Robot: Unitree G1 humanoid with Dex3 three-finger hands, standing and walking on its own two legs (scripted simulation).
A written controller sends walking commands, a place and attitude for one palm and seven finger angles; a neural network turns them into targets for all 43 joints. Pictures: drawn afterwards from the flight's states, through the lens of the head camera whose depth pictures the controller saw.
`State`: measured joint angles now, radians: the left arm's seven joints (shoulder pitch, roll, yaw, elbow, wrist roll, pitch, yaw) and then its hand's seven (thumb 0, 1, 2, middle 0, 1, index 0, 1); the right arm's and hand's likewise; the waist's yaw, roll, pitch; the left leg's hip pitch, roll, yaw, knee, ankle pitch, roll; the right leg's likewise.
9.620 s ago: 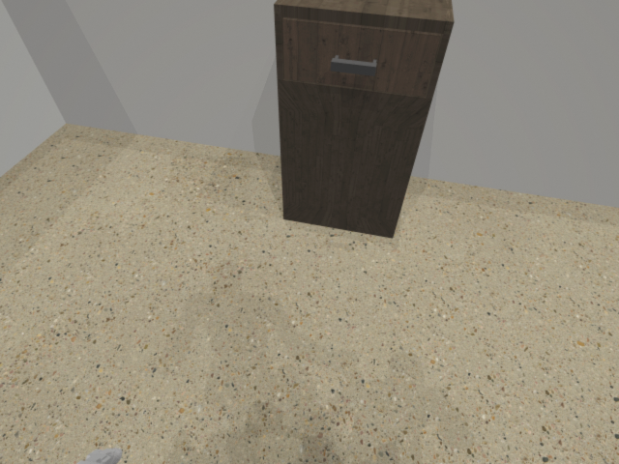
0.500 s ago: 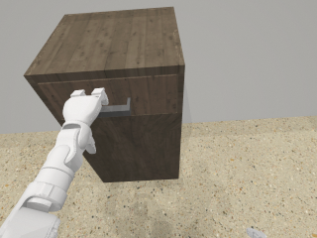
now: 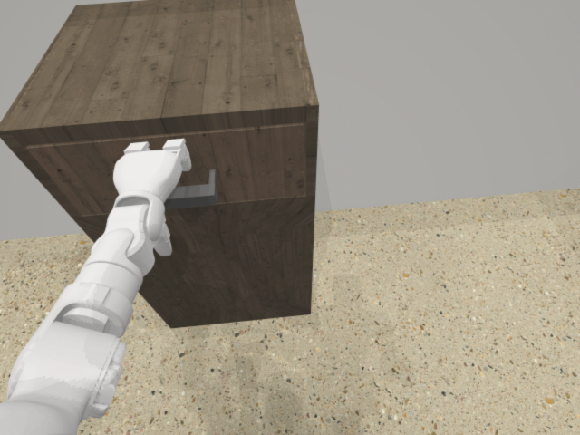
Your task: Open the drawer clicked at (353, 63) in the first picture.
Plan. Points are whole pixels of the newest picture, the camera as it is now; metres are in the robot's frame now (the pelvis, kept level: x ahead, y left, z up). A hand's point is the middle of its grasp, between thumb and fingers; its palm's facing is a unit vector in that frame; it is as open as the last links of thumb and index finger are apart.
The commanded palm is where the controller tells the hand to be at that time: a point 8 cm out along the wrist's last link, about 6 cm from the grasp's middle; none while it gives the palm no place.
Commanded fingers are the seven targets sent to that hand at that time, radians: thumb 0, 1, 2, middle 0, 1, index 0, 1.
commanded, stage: move the hooked fingers above the handle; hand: left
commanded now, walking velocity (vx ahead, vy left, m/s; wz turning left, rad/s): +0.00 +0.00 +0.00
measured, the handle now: (180, 187) +0.52 +0.20 +0.00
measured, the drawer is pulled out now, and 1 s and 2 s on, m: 0.00 0.00 0.00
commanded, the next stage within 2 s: lower the fingers behind the handle in 0.82 s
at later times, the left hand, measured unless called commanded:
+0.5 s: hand (163, 194) +0.46 +0.20 +0.05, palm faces -0.04 -0.03 -1.00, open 13.8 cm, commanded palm +0.45 +0.21 +0.12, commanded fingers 0.00 -0.50 0.30 -0.30 -1.20 -0.30 -1.20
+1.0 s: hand (161, 194) +0.46 +0.20 +0.06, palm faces -0.02 -0.02 -1.00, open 13.9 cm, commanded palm +0.44 +0.21 +0.11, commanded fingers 0.00 -0.50 0.30 -0.30 -1.20 -0.30 -1.20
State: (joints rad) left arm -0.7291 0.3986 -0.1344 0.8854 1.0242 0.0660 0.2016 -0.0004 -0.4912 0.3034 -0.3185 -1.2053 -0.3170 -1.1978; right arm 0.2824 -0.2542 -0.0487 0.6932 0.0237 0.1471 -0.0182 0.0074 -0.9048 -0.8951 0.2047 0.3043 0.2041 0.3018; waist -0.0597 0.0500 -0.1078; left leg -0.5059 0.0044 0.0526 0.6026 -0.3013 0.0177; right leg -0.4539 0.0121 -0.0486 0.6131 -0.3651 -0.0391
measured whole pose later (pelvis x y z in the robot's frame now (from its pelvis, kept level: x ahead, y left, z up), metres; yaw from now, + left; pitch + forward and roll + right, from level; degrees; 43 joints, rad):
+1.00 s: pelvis +0.00 +0.01 +0.00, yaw -1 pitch +14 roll +0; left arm -0.77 0.40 -0.11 0.96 1.05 0.06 0.26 0.00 -0.49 0.30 -0.32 -1.21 -0.32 -1.20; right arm 0.32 -0.25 -0.06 0.69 0.01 0.14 -0.01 0.01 -0.90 -0.89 0.21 0.30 0.20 0.30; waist -0.08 0.05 -0.13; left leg -0.56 0.01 0.07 0.64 -0.31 0.03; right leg -0.50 0.01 -0.03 0.63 -0.36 -0.03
